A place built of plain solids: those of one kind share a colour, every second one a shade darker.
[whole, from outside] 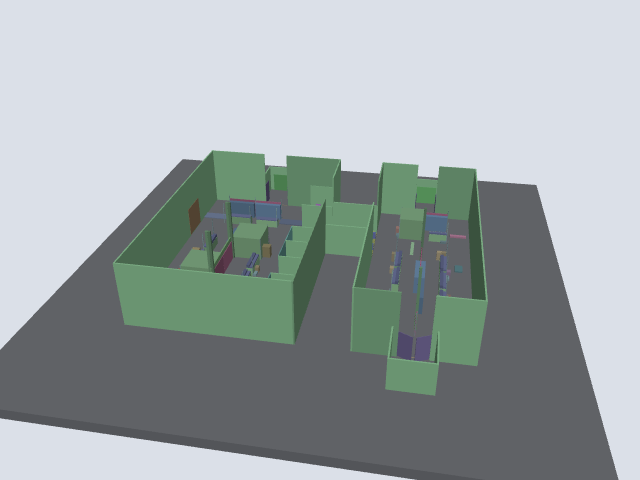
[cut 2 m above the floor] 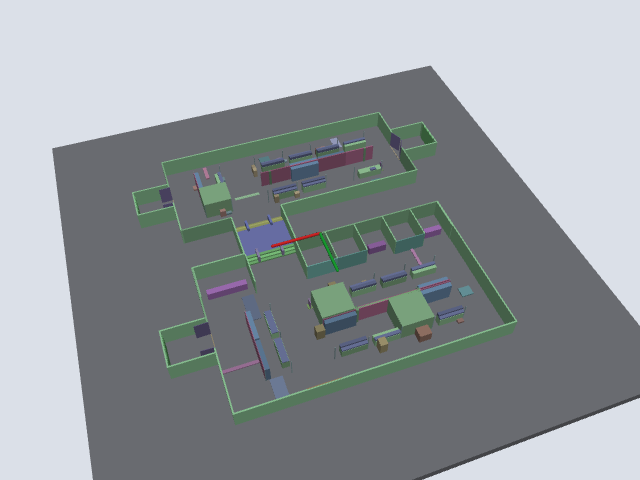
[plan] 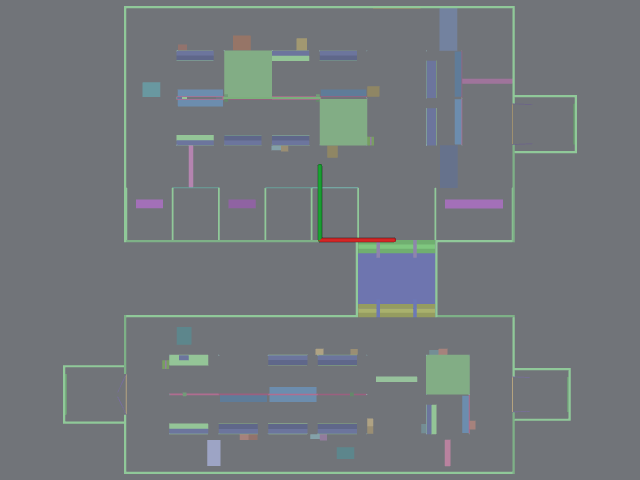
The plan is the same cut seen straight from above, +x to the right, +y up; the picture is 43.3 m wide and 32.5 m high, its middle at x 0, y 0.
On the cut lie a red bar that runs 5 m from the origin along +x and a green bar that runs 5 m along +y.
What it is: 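A small town's covered market hall; wings of bays of 5.2 m, 6.7 m to the eaves; island blocks of stalls back to back between aisles of 1.6 to 3.5 m; lock-up shops 3 to 3.7 m deep along long walls; porches at the aisles' ends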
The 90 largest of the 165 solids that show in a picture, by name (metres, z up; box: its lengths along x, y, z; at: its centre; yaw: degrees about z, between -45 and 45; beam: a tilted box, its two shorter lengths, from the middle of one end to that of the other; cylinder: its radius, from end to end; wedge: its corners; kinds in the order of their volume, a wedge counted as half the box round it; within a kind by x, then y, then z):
{
 "wall_1": {"box": [0.15, 3.96, 3.25], "at": [-17.32, -10.46, 1.57]},
 "wall_2": {"box": [4.28, 0.15, 3.25], "at": [-15.26, -12.36, 1.57]},
 "wall_3": {"box": [4.28, 0.15, 3.25], "at": [-15.26, -8.55, 1.57]},
 "wall_4": {"box": [0.15, 4.0, 6.7], "at": [-13.19, -13.84, 3.3]},
 "wall_5": {"box": [0.15, 4.0, 6.7], "at": [-13.19, -7.08, 3.3]},
 "wall_6": {"box": [0.15, 15.99, 6.7], "at": [-13.19, 7.84, 3.3]},
 "wall_7": {"box": [0.12, 3.54, 3.05], "at": [-13.12, 1.77, 1.48]},
 "wall_8": {"box": [0.12, 3.54, 3.05], "at": [-9.98, 1.77, 1.48]},
 "wall_9": {"box": [0.12, 3.54, 3.05], "at": [-6.84, 1.77, 1.48]},
 "wall_10": {"box": [15.84, 0.15, 6.7], "at": [-5.34, -5.16, 3.3]},
 "wall_11": {"box": [15.84, 0.15, 6.7], "at": [-5.34, -0.07, 3.3]},
 "wall_12": {"box": [0.12, 3.54, 3.05], "at": [-3.7, 1.77, 1.48]},
 "wall_13": {"box": [0.12, 3.54, 3.05], "at": [-0.56, 1.77, 1.48]},
 "wall_14": {"box": [26.45, 0.15, 6.7], "at": [-0.04, -15.77, 3.3]},
 "wall_15": {"box": [26.45, 0.15, 6.7], "at": [-0.04, 15.77, 3.3]},
 "wall_16": {"box": [0.15, 5.23, 3.65], "at": [2.5, -2.62, 1.77]},
 "wall_17": {"box": [0.12, 3.54, 3.05], "at": [2.58, 1.77, 1.48]},
 "wall_18": {"box": [0.12, 3.54, 3.05], "at": [7.8, 1.77, 1.48]},
 "wall_19": {"box": [0.15, 5.23, 3.65], "at": [7.88, -2.62, 1.77]},
 "wall_20": {"box": [5.38, 0.15, 6.7], "at": [10.49, -5.16, 3.3]},
 "wall_21": {"box": [5.38, 0.15, 6.7], "at": [10.49, -0.07, 3.3]},
 "wall_22": {"box": [0.12, 3.54, 3.05], "at": [13.04, 1.77, 1.48]},
 "wall_23": {"box": [0.15, 4.2, 6.7], "at": [13.11, -13.74, 3.3]},
 "wall_24": {"box": [0.15, 4.18, 6.7], "at": [13.11, -7.17, 3.3]},
 "wall_25": {"box": [0.15, 6.62, 6.7], "at": [13.11, 3.16, 3.3]},
 "wall_26": {"box": [0.15, 6.62, 6.7], "at": [13.11, 12.53, 3.3]},
 "wall_27": {"box": [3.94, 0.15, 3.25], "at": [15.01, -12.17, 1.57]},
 "wall_28": {"box": [3.94, 0.15, 3.25], "at": [15.01, -8.74, 1.57]},
 "wall_29": {"box": [4.36, 0.15, 3.25], "at": [15.22, 5.95, 1.57]},
 "wall_30": {"box": [4.36, 0.15, 3.25], "at": [15.22, 9.74, 1.57]},
 "wall_31": {"box": [0.15, 3.58, 3.25], "at": [16.91, -10.46, 1.57]},
 "wall_32": {"box": [0.15, 3.95, 3.25], "at": [17.32, 7.84, 1.57]},
 "counter_1": {"box": [2.65, 0.72, 1.0], "at": [-8.89, -12.79, 0.45]},
 "counter_2": {"box": [2.65, 0.72, 0.87], "at": [-8.89, -8.13, 0.39]},
 "counter_3": {"box": [2.53, 0.72, 0.95], "at": [-8.45, 6.75, 0.42]},
 "counter_4": {"box": [2.53, 0.72, 1.0], "at": [-8.45, 12.48, 0.45]},
 "counter_5": {"box": [2.65, 0.72, 0.97], "at": [-5.53, -12.79, 0.43]},
 "counter_6": {"box": [2.53, 0.72, 0.91], "at": [-5.22, 6.75, 0.41]},
 "counter_7": {"box": [3.23, 3.16, 2.55], "at": [-4.87, 11.26, 1.23]},
 "counter_8": {"box": [2.65, 0.72, 0.96], "at": [-2.18, -12.79, 0.43]},
 "counter_9": {"box": [2.65, 0.72, 0.93], "at": [-2.18, -8.13, 0.41]},
 "counter_10": {"box": [2.53, 0.72, 0.95], "at": [-1.99, 6.75, 0.42]},
 "counter_11": {"box": [2.53, 0.72, 0.92], "at": [-1.99, 12.48, 0.41]},
 "counter_12": {"box": [2.65, 0.72, 0.87], "at": [1.18, -12.79, 0.39]},
 "counter_13": {"box": [2.65, 0.72, 0.91], "at": [1.18, -8.13, 0.41]},
 "counter_14": {"box": [2.53, 0.72, 0.9], "at": [1.24, 12.48, 0.4]},
 "counter_15": {"box": [3.23, 3.16, 2.55], "at": [1.59, 7.97, 1.23]},
 "counter_16": {"box": [0.72, 1.99, 0.97], "at": [7.54, -12.15, 0.43]},
 "counter_17": {"box": [0.72, 2.52, 0.87], "at": [7.54, 7.65, 0.39]},
 "counter_18": {"box": [0.72, 2.52, 0.98], "at": [7.54, 10.88, 0.44]},
 "counter_19": {"box": [2.96, 2.69, 2.55], "at": [8.65, -9.12, 1.23]},
 "shelf_1": {"box": [3.07, 0.46, 1.9], "at": [-8.1, 9.27, 0.9]},
 "shelf_2": {"box": [3.07, 0.46, 1.9], "at": [-8.1, 9.96, 0.9]},
 "shelf_3": {"box": [3.19, 0.46, 1.9], "at": [-5.18, -10.74, 0.9]},
 "shelf_4": {"box": [3.19, 0.46, 1.9], "at": [-1.83, -10.74, 0.9]},
 "shelf_5": {"box": [3.19, 0.46, 1.9], "at": [-1.83, -10.18, 0.9]},
 "shelf_6": {"box": [3.07, 0.46, 1.9], "at": [1.59, 9.96, 0.9]},
 "shelf_7": {"box": [0.46, 3.06, 1.9], "at": [9.36, 8.0, 0.9]},
 "shelf_8": {"box": [0.46, 3.06, 1.9], "at": [9.36, 11.23, 0.9]},
 "shelf_9": {"box": [0.46, 2.53, 1.9], "at": [9.86, -11.8, 0.9]},
 "ground_1": {"box": [5.23, 3.43, 0.5], "at": [5.19, -2.62, 0.24]},
 "shop_counter_1": {"box": [1.84, 0.6, 0.95], "at": [-11.55, 2.44, 0.42]},
 "shop_counter_2": {"box": [1.84, 0.6, 0.95], "at": [-5.27, 2.44, 0.42]},
 "shop_counter_3": {"box": [3.93, 0.6, 0.95], "at": [10.42, 2.44, 0.42]},
 "pier_1": {"box": [0.26, 0.26, 6.7], "at": [-9.16, -10.46, 3.3]},
 "pier_2": {"box": [0.26, 0.26, 6.7], "at": [-6.36, 9.48, 3.3]},
 "pier_3": {"box": [0.26, 0.26, 6.7], "at": [-6.36, 9.74, 3.3]},
 "pier_4": {"box": [0.26, 0.26, 6.7], "at": [-0.15, 9.48, 3.3]},
 "pier_5": {"box": [0.26, 0.26, 6.7], "at": [-0.15, 9.74, 3.3]},
 "pier_6": {"box": [0.26, 0.26, 6.7], "at": [2.16, -10.46, 3.3]},
 "roll_cages_1": {"box": [0.72, 0.82, 1.34], "at": [-1.24, 13.25, 0.62]},
 "roll_cages_2": {"box": [0.72, 0.82, 1.34], "at": [0.84, 5.98, 0.62]},
 "roll_cages_3": {"box": [0.82, 0.72, 1.34], "at": [3.62, 10.06, 0.62]},
 "front_1": {"box": [3.14, 0.08, 3.05], "at": [-8.41, 3.54, 1.48]},
 "front_2": {"box": [3.14, 0.08, 3.05], "at": [-2.13, 3.54, 1.48]},
 "front_3": {"box": [3.14, 0.08, 3.05], "at": [1.01, 3.54, 1.48]},
 "core_1": {"box": [6.6, 0.13, 2.65], "at": [-3.25, 9.62, 1.27]},
 "back_1": {"box": [3.35, 0.06, 2.15], "at": [-8.54, -10.43, 1.02]},
 "back_2": {"box": [3.23, 0.06, 2.15], "at": [-8.1, 9.52, 1.02]},
 "back_3": {"box": [3.35, 0.06, 2.15], "at": [-5.18, -10.43, 1.02]},
 "back_4": {"box": [3.35, 0.06, 2.15], "at": [-1.83, -10.43, 1.02]},
 "back_5": {"box": [3.35, 0.06, 2.15], "at": [1.53, -10.43, 1.02]},
 "neck_north_1": {"box": [5.21, 0.3, 0.54], "at": [5.19, -0.75, 0.22]},
 "neck_north_2": {"box": [5.21, 0.3, 0.38], "at": [5.19, -0.45, 0.14]},
 "neck_south_1": {"box": [5.21, 0.3, 0.38], "at": [5.19, -4.78, 0.14]},
 "neck_south_2": {"box": [5.21, 0.3, 0.54], "at": [5.19, -4.48, 0.22]},
 "loaded_pallet_1": {"box": [1.2, 1.0, 1.06], "at": [-5.29, 13.34, 0.48]},
 "duckboards_1": {"box": [1.2, 2.89, 0.13], "at": [8.7, 14.27, 0.01]},
 "duckboards_2": {"box": [1.2, 2.89, 0.13], "at": [8.72, 4.96, 0.01]},
 "shutter_1": {"box": [3.2, 0.08, 3.18], "at": [5.19, 15.7, 1.71]}
}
